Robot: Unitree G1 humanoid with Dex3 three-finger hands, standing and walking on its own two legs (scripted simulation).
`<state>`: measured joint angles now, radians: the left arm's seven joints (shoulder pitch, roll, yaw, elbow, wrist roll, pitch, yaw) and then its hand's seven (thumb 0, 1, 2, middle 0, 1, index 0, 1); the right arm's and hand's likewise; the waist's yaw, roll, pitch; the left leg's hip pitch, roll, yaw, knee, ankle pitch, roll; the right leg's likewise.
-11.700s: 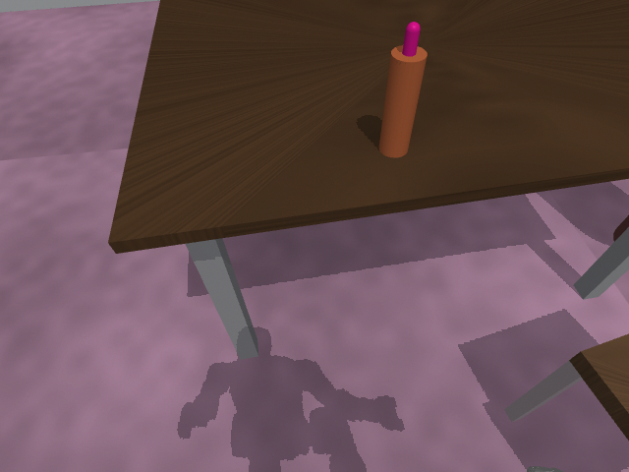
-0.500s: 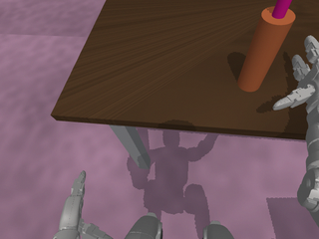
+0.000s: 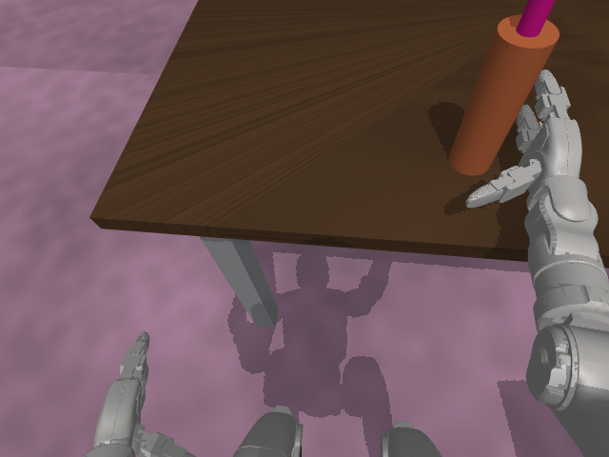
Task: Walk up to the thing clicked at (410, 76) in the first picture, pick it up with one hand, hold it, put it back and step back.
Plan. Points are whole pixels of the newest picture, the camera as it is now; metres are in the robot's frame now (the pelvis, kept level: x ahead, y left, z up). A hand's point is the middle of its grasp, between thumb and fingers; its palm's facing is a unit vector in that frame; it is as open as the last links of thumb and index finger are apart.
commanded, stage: rest palm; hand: right
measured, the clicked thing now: (500, 91) +0.51 -0.17 +0.15
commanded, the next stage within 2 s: close in 0.04 s
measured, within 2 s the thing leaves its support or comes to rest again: leaves its support in 1.62 s
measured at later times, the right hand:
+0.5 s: hand (479, 136) +0.49 -0.16 +0.10, palm faces +0.08 +1.00 +0.01, open 15.0 cm
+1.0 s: hand (484, 129) +0.49 -0.16 +0.11, palm faces +0.09 +1.00 +0.01, open 8.0 cm
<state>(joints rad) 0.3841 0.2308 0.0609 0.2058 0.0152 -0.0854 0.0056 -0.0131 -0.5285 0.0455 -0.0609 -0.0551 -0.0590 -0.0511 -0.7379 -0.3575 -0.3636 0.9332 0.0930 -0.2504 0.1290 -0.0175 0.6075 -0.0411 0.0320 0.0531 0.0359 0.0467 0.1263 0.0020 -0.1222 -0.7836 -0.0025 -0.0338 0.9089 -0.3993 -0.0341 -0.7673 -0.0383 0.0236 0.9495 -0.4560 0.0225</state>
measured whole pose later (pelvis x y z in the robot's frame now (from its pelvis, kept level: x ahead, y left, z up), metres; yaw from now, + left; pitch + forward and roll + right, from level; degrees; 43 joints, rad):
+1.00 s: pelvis +0.01 +0.00 +0.00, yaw +0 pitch +17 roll +1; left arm 0.36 0.23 0.07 0.22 0.02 -0.05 -0.02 -0.01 -0.54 0.06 -0.05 -0.05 -0.05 -0.05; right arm -0.77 -0.34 -0.37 0.95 0.08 -0.26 0.08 -0.01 0.17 -0.92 0.83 0.94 0.94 0.95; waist 0.14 -0.02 -0.14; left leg -0.79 0.00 -0.04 0.91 -0.41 -0.03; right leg -0.77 -0.04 0.02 0.95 -0.47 0.02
